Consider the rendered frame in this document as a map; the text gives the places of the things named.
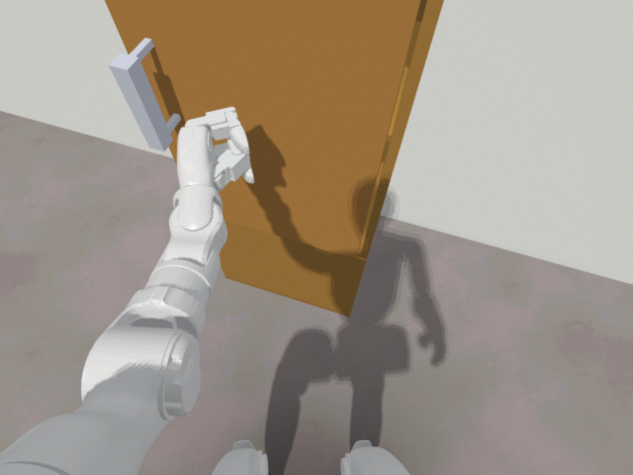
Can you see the robot left forearm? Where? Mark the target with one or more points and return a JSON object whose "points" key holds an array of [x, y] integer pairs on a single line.
{"points": [[182, 282]]}

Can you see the left robot upper arm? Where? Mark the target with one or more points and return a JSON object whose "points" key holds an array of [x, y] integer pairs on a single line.
{"points": [[137, 380]]}

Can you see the cupboard door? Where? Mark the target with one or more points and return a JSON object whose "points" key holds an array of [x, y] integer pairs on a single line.
{"points": [[314, 84]]}

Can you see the robot left hand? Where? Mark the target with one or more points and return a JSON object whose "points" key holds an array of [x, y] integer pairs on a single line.
{"points": [[197, 157]]}

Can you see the robot left shin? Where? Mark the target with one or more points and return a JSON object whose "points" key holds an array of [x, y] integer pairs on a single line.
{"points": [[242, 444]]}

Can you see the handle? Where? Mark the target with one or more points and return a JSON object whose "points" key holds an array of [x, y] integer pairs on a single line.
{"points": [[132, 80]]}

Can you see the robot right thigh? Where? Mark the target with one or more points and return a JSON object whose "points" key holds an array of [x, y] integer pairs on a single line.
{"points": [[371, 460]]}

